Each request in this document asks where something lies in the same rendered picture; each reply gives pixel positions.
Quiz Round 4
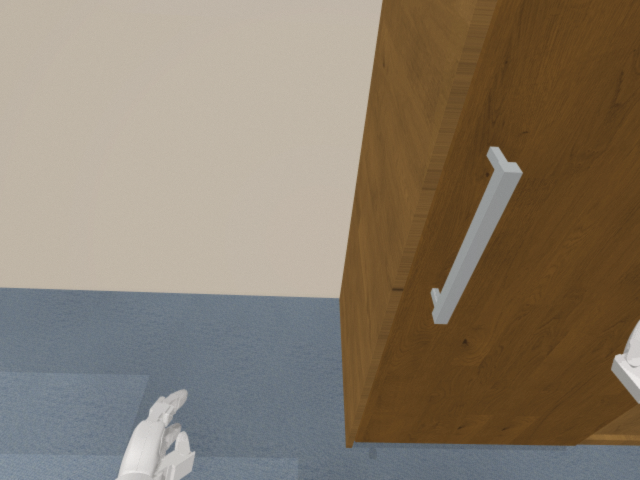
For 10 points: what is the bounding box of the left robot hand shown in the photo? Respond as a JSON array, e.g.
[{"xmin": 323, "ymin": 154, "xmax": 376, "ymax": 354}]
[{"xmin": 118, "ymin": 389, "xmax": 195, "ymax": 480}]

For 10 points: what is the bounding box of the wardrobe door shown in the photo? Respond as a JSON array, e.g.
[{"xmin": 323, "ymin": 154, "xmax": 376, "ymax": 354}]
[
  {"xmin": 355, "ymin": 0, "xmax": 640, "ymax": 446},
  {"xmin": 594, "ymin": 404, "xmax": 640, "ymax": 435}
]

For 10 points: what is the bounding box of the right robot hand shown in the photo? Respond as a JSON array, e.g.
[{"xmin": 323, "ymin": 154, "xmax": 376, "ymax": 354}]
[{"xmin": 611, "ymin": 320, "xmax": 640, "ymax": 404}]

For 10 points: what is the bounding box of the handle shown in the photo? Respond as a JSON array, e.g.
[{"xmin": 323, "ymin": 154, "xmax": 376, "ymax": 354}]
[{"xmin": 431, "ymin": 147, "xmax": 523, "ymax": 324}]

